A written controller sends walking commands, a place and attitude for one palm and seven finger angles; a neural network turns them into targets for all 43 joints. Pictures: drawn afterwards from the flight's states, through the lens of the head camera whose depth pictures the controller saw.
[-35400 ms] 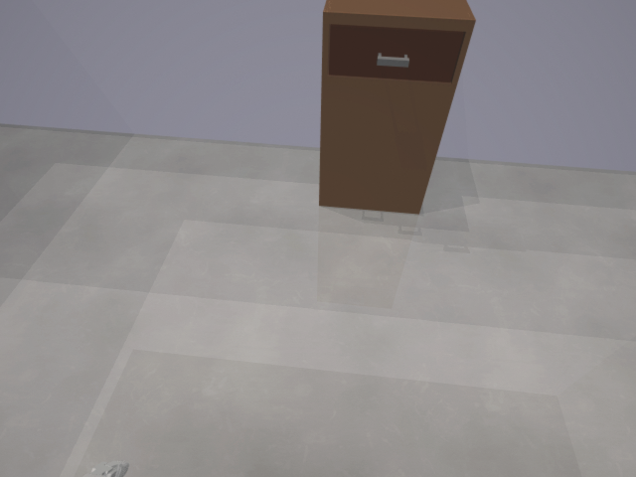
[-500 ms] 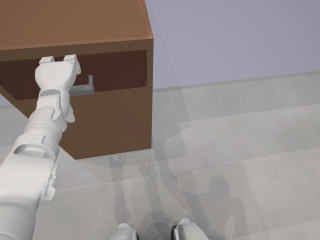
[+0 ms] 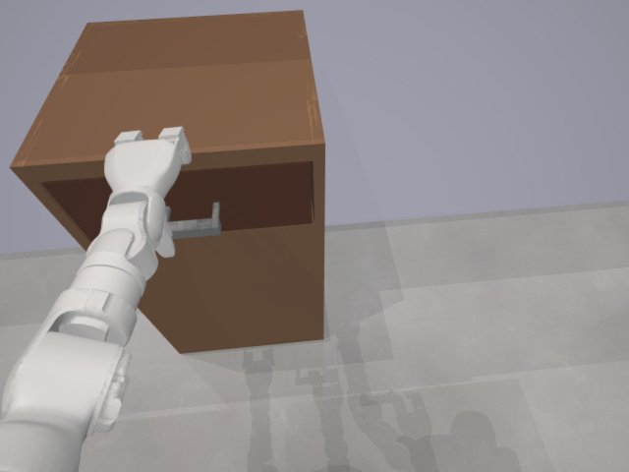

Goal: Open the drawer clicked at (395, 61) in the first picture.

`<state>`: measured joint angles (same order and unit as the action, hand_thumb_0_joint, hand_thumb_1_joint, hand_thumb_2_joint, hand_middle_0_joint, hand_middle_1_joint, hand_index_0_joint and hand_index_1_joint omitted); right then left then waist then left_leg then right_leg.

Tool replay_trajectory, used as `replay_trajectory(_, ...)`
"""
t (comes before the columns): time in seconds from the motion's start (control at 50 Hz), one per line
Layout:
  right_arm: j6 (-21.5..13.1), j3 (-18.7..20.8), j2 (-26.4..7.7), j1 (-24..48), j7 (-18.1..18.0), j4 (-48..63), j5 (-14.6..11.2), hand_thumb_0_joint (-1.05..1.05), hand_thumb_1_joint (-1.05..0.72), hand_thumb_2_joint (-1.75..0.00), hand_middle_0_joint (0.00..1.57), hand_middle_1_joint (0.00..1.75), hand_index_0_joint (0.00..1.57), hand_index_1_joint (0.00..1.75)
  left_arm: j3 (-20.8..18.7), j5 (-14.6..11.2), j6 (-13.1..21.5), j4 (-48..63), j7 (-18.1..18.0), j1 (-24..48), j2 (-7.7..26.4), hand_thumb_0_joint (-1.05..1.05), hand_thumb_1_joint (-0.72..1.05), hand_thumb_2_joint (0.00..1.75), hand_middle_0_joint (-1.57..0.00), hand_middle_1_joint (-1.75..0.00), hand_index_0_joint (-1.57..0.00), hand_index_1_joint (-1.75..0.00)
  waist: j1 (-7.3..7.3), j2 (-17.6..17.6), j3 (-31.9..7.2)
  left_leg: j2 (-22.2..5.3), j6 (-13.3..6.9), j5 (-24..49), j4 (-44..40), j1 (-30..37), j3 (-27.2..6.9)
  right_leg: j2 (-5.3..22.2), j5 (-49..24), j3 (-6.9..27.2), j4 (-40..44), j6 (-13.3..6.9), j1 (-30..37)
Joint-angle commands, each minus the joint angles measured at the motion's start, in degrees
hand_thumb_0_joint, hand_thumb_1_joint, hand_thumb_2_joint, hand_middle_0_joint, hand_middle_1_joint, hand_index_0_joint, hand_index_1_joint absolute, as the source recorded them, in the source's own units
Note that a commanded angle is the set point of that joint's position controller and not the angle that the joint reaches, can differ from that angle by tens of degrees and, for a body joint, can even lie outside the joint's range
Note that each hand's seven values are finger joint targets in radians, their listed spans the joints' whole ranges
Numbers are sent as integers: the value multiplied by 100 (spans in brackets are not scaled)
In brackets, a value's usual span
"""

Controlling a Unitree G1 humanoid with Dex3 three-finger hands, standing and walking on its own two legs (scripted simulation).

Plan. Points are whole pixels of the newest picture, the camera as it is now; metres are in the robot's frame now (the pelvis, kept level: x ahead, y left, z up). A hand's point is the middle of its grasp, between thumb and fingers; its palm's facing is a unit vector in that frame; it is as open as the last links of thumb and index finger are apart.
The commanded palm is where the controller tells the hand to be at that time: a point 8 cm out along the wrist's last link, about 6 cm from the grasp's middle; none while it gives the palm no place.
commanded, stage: lift the hand off the handle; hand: left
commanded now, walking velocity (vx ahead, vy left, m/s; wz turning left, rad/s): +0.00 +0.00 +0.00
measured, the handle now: (190, 219) +0.52 +0.21 -0.04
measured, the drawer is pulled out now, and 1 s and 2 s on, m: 0.00 0.00 0.00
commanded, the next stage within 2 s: draw the hand back to the body in 0.26 s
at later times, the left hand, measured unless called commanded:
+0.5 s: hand (160, 191) +0.45 +0.20 +0.10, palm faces +0.00 -0.02 -1.00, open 13.8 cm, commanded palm +0.41 +0.21 +0.16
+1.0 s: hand (104, 278) +0.32 +0.23 +0.11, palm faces +0.05 -0.24 -0.97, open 13.8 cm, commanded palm +0.28 +0.24 +0.18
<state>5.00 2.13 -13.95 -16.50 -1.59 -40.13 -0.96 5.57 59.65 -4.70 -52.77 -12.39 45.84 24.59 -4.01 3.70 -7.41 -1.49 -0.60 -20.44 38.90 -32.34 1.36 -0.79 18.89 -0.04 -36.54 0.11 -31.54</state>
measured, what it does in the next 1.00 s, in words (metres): stands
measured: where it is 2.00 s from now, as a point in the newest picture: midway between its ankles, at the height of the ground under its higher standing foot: outside the picture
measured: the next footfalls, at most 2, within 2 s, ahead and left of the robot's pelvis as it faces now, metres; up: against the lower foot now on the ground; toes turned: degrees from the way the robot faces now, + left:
none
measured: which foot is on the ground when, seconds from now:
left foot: down 0.00-1.00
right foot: down 0.00-1.00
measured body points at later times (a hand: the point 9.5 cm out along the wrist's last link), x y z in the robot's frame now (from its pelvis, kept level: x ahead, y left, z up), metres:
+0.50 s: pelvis -0.01 -0.01 +0.01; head +0.04 -0.03 +0.45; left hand +0.45 +0.20 +0.16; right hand +0.05 -0.29 -0.13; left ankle -0.02 +0.11 -0.72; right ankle -0.02 -0.12 -0.72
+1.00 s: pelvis -0.01 -0.01 +0.02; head +0.00 -0.04 +0.47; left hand +0.31 +0.24 +0.16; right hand +0.20 -0.23 -0.08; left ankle -0.02 +0.11 -0.72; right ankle -0.02 -0.12 -0.72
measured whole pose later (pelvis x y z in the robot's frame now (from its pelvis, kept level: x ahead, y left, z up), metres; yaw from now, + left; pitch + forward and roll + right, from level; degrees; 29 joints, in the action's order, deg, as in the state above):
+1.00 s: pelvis -0.01 -0.01 +0.02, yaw +1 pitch +2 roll +0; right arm 3.7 0.4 -14.8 -5.8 -3.8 -36.0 -2.9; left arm 5.1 44.8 -3.9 -13.2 -3.0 13.6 25.7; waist 3.9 4.4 -2.6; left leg -0.5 0.0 -15.5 28.0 -14.5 0.9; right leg 0.0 15.7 -0.6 -28.2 -0.4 -14.6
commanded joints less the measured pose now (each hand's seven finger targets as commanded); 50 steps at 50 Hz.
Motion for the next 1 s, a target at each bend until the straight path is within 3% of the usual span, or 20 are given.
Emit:
replay_trajectory(0.0, -43, 294, -895, -408, -112, 465, -16, 0, -90, -90, 20, 30, 20, 30, -514, 8, 75, 1140, 55, 2444, 1596, 0, -50, 30, -30, -120, -30, -120, -30, -329, -2043, 238, -153, 2694, -301, 1423, 106, -198, -2591, -131, 302, -116, 1250)
replay_trajectory(0.02, -53, 291, -879, -374, -110, 473, -29, 0, -90, -90, 20, 30, 20, 30, -228, -4, 106, 1261, 105, 2691, 1313, 0, -50, 30, -30, -120, -30, -120, -128, -303, -1934, 242, -150, 2595, -327, 1479, 105, -201, -2514, -141, 347, -112, 1133)
replay_trajectory(0.04, -71, 305, -865, -353, -106, 477, -28, 0, -90, -90, 20, 30, 20, 30, -257, -33, 143, 1345, 136, 2687, 1307, 0, -50, 30, -30, -120, -30, -120, -82, -230, -1963, 241, -155, 2560, -355, 1534, 121, -192, -2467, -124, 379, -116, 1168)
replay_trajectory(0.14, -87, 285, -875, -251, -144, 485, -60, 0, -90, -90, 20, 30, 20, 30, -329, -70, 239, 1470, 261, 2936, 1512, 0, -50, 30, -30, -120, -30, -120, -84, -256, -1868, 269, -162, 2333, -472, 1590, 128, -164, -2332, -74, 501, -109, 1283)
replay_trajectory(0.18, -78, 283, -879, -274, -140, 481, -55, 0, -90, -90, 20, 30, 20, 30, -402, -59, 259, 1340, 288, 2725, 1560, 0, -50, 30, -30, -120, -30, -120, -15, -258, -1930, 282, -143, 2409, -494, 1562, 134, -161, -2387, -65, 505, -129, 1399)
replay_trajectory(0.22, -82, 266, -882, -252, -130, 443, -84, 0, -90, -90, 20, 30, 20, 30, -150, -65, 223, 1058, 304, 2697, 1258, 0, -50, 30, -30, -120, -30, -120, -115, -343, -1523, 269, -132, 2122, -544, 1414, 138, -159, -2153, -82, 553, -108, 1130)
replay_trajectory(0.28, -106, 287, -920, -274, -155, 453, -57, 0, -90, -90, 20, 30, 20, 30, -446, -61, 309, 1109, 296, 2833, 1644, 0, -50, 30, -30, -120, -30, -120, -51, -460, -1754, 281, -158, 2033, -564, 1388, 157, -125, -2108, -3, 592, -104, 1357)
replay_trajectory(0.34, -139, 275, -901, -299, -167, 434, -60, 0, -90, -90, 20, 30, 20, 30, -431, 1, 392, 1132, 247, 3061, 1683, 0, -50, 30, -30, -120, -30, -120, -92, -330, -1815, 282, -150, 1952, -547, 1333, 169, -115, -2088, 18, 552, -85, 1287)
replay_trajectory(0.36, -150, 287, -872, -292, -164, 491, -49, 0, -90, -90, 20, 30, 20, 30, -646, 6, 422, 1159, 218, 2684, 1839, 0, -50, 30, -30, -120, -30, -120, 94, -240, -1999, 299, -153, 2054, -557, 1352, 195, -120, -2187, 22, 519, -108, 1497)
replay_trajectory(0.4, -150, 297, -845, -235, -155, 587, -30, 0, -90, -90, 20, 30, 20, 30, -800, 5, 506, 1424, 188, 2308, 1946, 0, -50, 30, -30, -120, -30, -120, 218, -182, -2302, 308, -163, 2313, -538, 1410, 223, -114, -2507, 45, 455, -111, 1799)
replay_trajectory(0.44, -146, 296, -842, -145, -133, 656, -56, 0, -90, -90, 20, 30, 20, 30, -815, -19, 486, 1613, 144, 1880, 1859, 0, -50, 30, -30, -120, -30, -120, 306, -238, -2218, 288, -150, 2438, -589, 1414, 237, -136, -2611, -3, 449, -115, 1855)
replay_trajectory(0.48, -144, 307, -869, -34, -111, 720, -81, 0, -90, -90, 20, 30, 20, 30, -965, -82, 415, 1865, 113, 1473, 1965, 0, -50, 30, -30, -120, -30, -120, 357, -373, -2110, 285, -162, 2394, -663, 1404, 243, -145, -2559, 1, 540, -119, 1994)
replay_trajectory(0.52, -152, 285, -871, 124, -110, 762, -134, 0, -90, -90, 20, 30, 20, 30, -808, -125, 308, 2120, 114, 1246, 1791, 0, -50, 30, -30, -120, -30, -120, 352, -385, -1798, 272, -172, 2254, -766, 1421, 251, -158, -2396, -25, 614, -107, 1857)
replay_trajectory(0.6, -204, 287, -838, 394, -136, 859, -150, 0, -90, -90, 20, 30, 20, 30, -886, -222, 205, 3057, 168, 766, 1879, 0, -50, 30, -30, -120, -30, -120, 468, -147, -1937, 279, -177, 2489, -881, 1770, 227, -163, -2438, -27, 677, -139, 2072)
replay_trajectory(0.62, -212, 279, -829, 463, -142, 859, -163, 0, -90, -90, 20, 30, 20, 30, -744, -271, 161, 3180, 209, 645, 1688, 0, -50, 30, -30, -120, -30, -120, 416, -254, -1773, 283, -185, 2444, -894, 1835, 218, -176, -2396, -49, 728, -127, 1996)
replay_trajectory(0.68, -238, 253, -840, 669, -174, 880, -173, 0, -90, -90, 20, 30, 20, 30, -722, -337, 102, 3699, 321, 388, 1689, 0, -50, 30, -30, -120, -30, -120, 440, -211, -1622, 274, -161, 2452, -1015, 2018, 190, -172, -2236, -67, 844, -144, 2020)
replay_trajectory(0.84, -319, 82, -712, 1332, -218, 1050, -169, 0, -90, -90, 20, 30, 20, 30, -523, -463, -16, 4647, 644, -742, 1376, 0, -50, 30, -30, -120, -30, -120, 650, -232, -1064, 285, -112, 2324, -1240, 2307, 118, -149, -1814, -149, 1011, -144, 1930)
replay_trajectory(0.94, -348, -5, -636, 1626, -237, 1113, -116, 0, -90, -90, 20, 30, 20, 30, -807, -533, 33, 5262, 760, -1486, 1552, 0, -50, 30, -30, -120, -30, -120, 793, -269, -957, 318, -81, 2338, -1322, 2391, 104, -130, -1848, -152, 1098, -139, 2172)
replay_trajectory(0.96, -494, -139, -251, 1218, -233, 1575, -252, 0, -90, -90, 20, 30, 20, 30, -833, -4728, 386, 5574, 765, -980, -253, 0, -47, 32, -30, -118, -30, -118, 175, -686, -213, 124, -233, 1856, -1379, 3047, 222, -165, -1806, -304, 1511, -121, 2069)
replay_trajectory(0.98, -637, -224, -369, 1457, -279, 1515, -189, 0, -90, -90, 20, 30, 20, 30, -952, -5144, 588, 5776, 751, -1264, 102, 0, -43, 33, -29, -115, -29, -115, 314, -860, -396, 127, -225, 1585, -1466, 3174, 123, -202, -1614, -238, 1503, -107, 2300)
